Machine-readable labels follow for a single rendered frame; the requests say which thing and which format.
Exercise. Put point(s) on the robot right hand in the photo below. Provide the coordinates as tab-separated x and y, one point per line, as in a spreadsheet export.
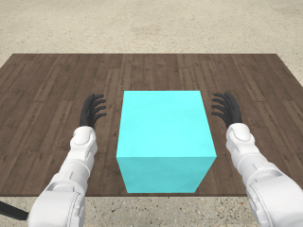
231	110

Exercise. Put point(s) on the left robot forearm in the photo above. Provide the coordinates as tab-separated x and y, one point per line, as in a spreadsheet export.
77	166

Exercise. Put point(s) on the robot right upper arm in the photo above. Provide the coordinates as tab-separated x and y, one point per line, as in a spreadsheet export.
276	202

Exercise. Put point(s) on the robot left upper arm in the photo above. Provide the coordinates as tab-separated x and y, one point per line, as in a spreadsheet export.
59	209

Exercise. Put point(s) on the table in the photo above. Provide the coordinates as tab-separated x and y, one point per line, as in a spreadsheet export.
42	95

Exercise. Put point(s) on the carton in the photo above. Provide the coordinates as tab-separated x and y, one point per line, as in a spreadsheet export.
164	142

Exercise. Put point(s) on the robot left hand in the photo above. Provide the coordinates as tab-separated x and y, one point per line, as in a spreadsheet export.
88	116

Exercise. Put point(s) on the right robot forearm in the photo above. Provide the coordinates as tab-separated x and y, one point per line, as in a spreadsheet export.
247	159

